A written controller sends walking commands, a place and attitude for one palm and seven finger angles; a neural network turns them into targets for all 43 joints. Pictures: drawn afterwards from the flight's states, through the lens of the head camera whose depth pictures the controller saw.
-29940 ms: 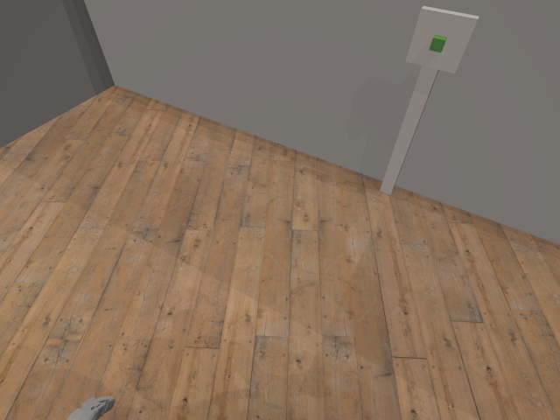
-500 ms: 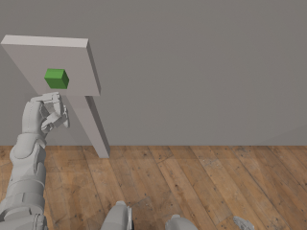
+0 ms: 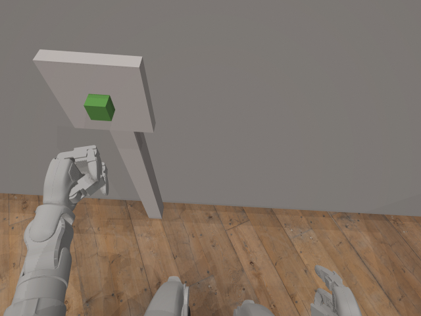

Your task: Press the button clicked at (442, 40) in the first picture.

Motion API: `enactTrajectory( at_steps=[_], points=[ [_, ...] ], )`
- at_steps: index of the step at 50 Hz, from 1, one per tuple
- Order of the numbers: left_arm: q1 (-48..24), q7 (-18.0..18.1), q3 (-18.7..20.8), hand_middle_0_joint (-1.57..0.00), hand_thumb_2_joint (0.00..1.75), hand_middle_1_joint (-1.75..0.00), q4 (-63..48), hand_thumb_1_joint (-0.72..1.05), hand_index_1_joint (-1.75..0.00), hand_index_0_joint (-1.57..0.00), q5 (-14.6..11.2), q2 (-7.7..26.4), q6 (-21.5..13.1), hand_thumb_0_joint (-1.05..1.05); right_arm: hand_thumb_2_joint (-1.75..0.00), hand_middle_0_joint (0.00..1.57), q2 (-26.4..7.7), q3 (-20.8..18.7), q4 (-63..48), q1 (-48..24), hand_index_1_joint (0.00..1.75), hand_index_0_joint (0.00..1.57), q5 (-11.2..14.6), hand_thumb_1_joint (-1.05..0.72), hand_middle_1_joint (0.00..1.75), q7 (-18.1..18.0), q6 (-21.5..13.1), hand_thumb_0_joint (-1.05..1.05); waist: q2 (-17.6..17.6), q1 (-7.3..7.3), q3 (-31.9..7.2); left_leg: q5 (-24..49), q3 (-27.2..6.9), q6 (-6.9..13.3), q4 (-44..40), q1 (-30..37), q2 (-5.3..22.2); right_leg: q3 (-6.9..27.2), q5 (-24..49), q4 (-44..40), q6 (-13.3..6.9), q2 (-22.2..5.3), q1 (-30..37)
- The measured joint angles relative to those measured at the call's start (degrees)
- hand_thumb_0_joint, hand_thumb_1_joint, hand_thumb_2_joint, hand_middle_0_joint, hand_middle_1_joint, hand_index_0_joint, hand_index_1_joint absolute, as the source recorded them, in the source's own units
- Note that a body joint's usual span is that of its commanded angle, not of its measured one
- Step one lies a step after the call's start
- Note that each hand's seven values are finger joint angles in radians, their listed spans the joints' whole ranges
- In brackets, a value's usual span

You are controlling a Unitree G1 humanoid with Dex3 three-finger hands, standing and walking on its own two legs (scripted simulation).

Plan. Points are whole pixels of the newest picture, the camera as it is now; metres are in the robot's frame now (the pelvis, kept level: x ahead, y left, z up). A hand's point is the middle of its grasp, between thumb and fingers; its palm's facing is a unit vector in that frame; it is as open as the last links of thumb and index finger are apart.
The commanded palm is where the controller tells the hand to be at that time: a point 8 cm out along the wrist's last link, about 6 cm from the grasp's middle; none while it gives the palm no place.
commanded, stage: draw the hand back to the body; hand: left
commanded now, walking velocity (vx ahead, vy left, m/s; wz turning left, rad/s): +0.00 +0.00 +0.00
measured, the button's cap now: (100, 106) +0.48 +0.24 +0.08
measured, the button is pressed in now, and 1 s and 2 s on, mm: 0 0 0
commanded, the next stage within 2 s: step back with the hand held close in 1.44 s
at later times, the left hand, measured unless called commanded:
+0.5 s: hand (64, 201) +0.26 +0.22 +0.13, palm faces +0.02 -0.99 -0.10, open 3.1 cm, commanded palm +0.23 +0.28 +0.15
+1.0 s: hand (4, 193) +0.24 +0.23 +0.21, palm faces +0.36 -0.85 -0.38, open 3.1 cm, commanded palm +0.18 +0.28 +0.24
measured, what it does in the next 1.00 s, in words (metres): rises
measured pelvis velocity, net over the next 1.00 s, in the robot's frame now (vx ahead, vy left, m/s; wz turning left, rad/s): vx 0.04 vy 0.00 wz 0.01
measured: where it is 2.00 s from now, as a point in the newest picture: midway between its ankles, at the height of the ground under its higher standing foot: outside the picture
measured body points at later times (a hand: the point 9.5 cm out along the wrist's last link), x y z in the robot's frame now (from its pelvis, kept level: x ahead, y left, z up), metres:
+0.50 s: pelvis +0.01 +0.00 +0.04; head +0.03 +0.00 +0.49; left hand +0.26 +0.27 +0.14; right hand +0.18 -0.25 -0.03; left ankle +0.06 +0.09 -0.66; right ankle -0.03 -0.12 -0.66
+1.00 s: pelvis +0.04 +0.00 +0.08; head +0.03 -0.03 +0.53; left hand +0.21 +0.28 +0.23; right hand +0.24 -0.22 +0.00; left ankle +0.06 +0.09 -0.66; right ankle -0.03 -0.12 -0.66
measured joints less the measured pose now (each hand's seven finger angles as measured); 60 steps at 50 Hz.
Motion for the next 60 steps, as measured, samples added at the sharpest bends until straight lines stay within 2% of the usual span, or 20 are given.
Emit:
enactTrajectory(
  at_steps=[3, 6, 13, 17, 24, 26, 29, 32, 35, 40, 45, 52, 60],
  points=[
    [0.7, -0.4, 0.5, -1.30, 0.90, -1.50, -1.9, 0.90, -1.50, -1.30, -0.4, 0.7, 1.6, 0.01, -0.90, 0.20, 0.2, 0.2, -0.1, 0.7, 0.30, 0.21, 0.4, -0.90, 0.30, -0.1, 0.6, 0.00, 0.2, -0.49, 0.5, 0.3, 0.2, -0.1, -0.8, 1.3, 0.3, 0.2, 0.5, -0.8, -0.1, 0.3, 1.2],
    [4.5, -0.6, 0.8, -1.30, 0.90, -1.50, -6.5, 0.90, -1.50, -1.30, -1.5, 1.2, 3.6, 0.01, -0.90, 0.20, 0.3, 0.3, -0.7, 2.4, 0.30, 0.21, 1.0, -0.90, 0.30, -0.3, 0.9, 0.01, 0.7, -0.77, 0.3, 1.0, 0.7, -0.1, -3.1, 4.1, 0.5, 0.8, 1.5, -3.2, -0.1, 0.4, 3.6],
    [13.4, -0.6, 1.8, -1.30, 0.90, -1.50, -13.0, 0.90, -1.50, -1.30, -4.7, 1.7, 7.2, 0.01, -0.90, 0.20, -0.4, 0.4, -2.0, 5.5, 0.30, 0.21, 2.1, -0.90, 0.30, -1.0, 0.2, 0.01, 1.4, -0.36, -1.0, 2.6, 1.2, -0.1, -8.4, 10.5, 0.2, 1.4, 3.5, -8.6, 0.1, 0.2, 9.8],
    [16.3, -0.4, 1.4, -1.30, 0.90, -1.50, -15.4, 0.90, -1.50, -1.30, -5.0, 1.2, 8.9, 0.01, -0.90, 0.20, -1.1, 0.2, -2.3, 5.1, 0.30, 0.21, 2.4, -0.90, 0.30, -1.7, -0.9, 0.01, 1.6, 0.04, -0.4, 3.2, 0.5, -0.1, -9.7, 12.5, -0.1, 0.7, 4.0, -10.2, 0.0, 0.1, 12.2],
    [21.0, -0.6, -1.0, -1.30, 0.90, -1.50, -24.1, 0.90, -1.50, -1.30, -4.9, 0.6, 9.4, 0.01, -0.90, 0.20, -1.2, 0.4, -2.6, 3.0, 0.30, 0.20, 2.6, -0.90, 0.29, -2.8, -3.9, 0.01, 1.2, 0.85, 0.4, 4.0, 0.0, -0.2, -12.0, 16.3, -0.6, 0.2, 4.8, -12.9, 0.0, -0.2, 16.3],
    [21.6, 4.4, -1.9, -1.30, 0.90, -1.50, -26.5, 0.90, -1.50, -1.30, -0.5, 1.4, 10.8, 0.01, -0.90, 0.20, -0.6, 0.6, -2.5, 2.2, 0.30, 0.20, 2.2, -0.90, 0.29, -3.4, -3.7, 0.01, 0.9, 1.53, 0.7, 4.4, 0.2, -0.3, -13.5, 18.3, -0.6, 0.5, 5.3, -14.4, -0.1, -0.2, 18.1],
    [24.3, 12.8, -2.8, -1.30, 0.90, -1.50, -30.5, 0.90, -1.50, -1.30, 3.9, 1.3, 13.9, 0.01, -0.90, 0.20, 0.3, 1.0, -3.1, 1.1, 0.30, 0.20, 1.9, -0.90, 0.29, -3.8, -2.7, 0.01, 1.0, 1.89, 1.2, 5.5, 0.7, -0.3, -17.0, 21.7, -0.8, 1.0, 6.7, -17.8, -0.1, -0.4, 21.3],
    [28.6, 18.0, -3.7, -1.30, 0.90, -1.50, -34.7, 0.90, -1.50, -1.30, 6.5, 0.6, 16.2, 0.01, -0.90, 0.20, 0.8, 1.5, -3.6, 0.5, 0.30, 0.20, 1.5, -0.90, 0.29, -3.8, -2.0, 0.01, 1.4, 2.25, 1.8, 6.4, 1.2, -0.1, -20.4, 25.3, -1.0, 1.6, 7.9, -21.4, 0.1, -0.7, 24.8],
    [32.1, 20.8, -4.5, -1.30, 0.90, -1.50, -38.2, 0.90, -1.50, -1.30, 7.9, 0.5, 17.9, 0.01, -0.90, 0.20, 1.1, 1.9, -3.2, 0.3, 0.30, 0.20, 1.1, -0.90, 0.30, -3.6, -1.5, 0.01, 1.5, 3.00, 2.3, 7.0, 1.5, 0.0, -23.2, 28.8, -1.4, 1.9, 8.8, -24.3, 0.3, -1.0, 28.2],
    [34.7, 23.1, -4.1, -1.30, 0.90, -1.50, -42.3, 0.90, -1.50, -1.30, 9.1, 0.5, 19.9, 0.01, -0.90, 0.20, 1.0, 2.1, -1.8, 0.0, 0.30, 0.21, 0.8, -0.90, 0.30, -3.4, -1.0, 0.01, 1.5, 4.22, 3.5, 7.8, 1.5, 0.1, -26.8, 33.7, -2.0, 2.0, 9.8, -28.4, 0.4, -1.5, 33.3],
    [36.6, 23.9, -3.3, -1.30, 0.90, -1.50, -46.7, 0.90, -1.50, -1.30, 9.6, 0.2, 20.7, 0.01, -0.90, 0.20, 0.7, 1.9, -0.9, -0.4, 0.30, 0.21, 0.4, -0.90, 0.30, -3.0, -1.3, 0.01, 1.8, 4.73, 4.5, 8.5, 1.8, 0.1, -29.9, 37.5, -2.4, 2.2, 10.8, -31.7, 0.6, -1.9, 37.1],
    [40.2, 23.3, -2.0, -1.30, 0.89, -1.50, -53.0, 0.89, -1.50, -1.30, 9.7, 0.7, 20.1, 0.01, -0.90, 0.20, 0.8, 1.3, -0.3, -0.7, 0.30, 0.21, -0.1, -0.90, 0.30, -2.2, -1.7, 0.01, 1.8, 4.78, 5.2, 9.8, 2.4, 0.1, -33.7, 41.2, -2.7, 2.8, 12.0, -35.0, 0.6, -2.2, 40.4],
    [43.8, 22.6, 1.3, -1.30, 0.89, -1.50, -58.4, 0.89, -1.50, -1.30, 9.5, 1.9, 18.4, 0.01, -0.90, 0.20, 1.0, 0.8, 0.4, -0.7, 0.30, 0.20, -0.4, -0.90, 0.30, -1.9, -2.2, 0.01, 2.0, 5.27, 5.8, 10.8, 2.4, -0.4, -35.8, 43.6, -2.2, 3.0, 13.4, -37.7, 0.2, -1.7, 42.9]
  ],
)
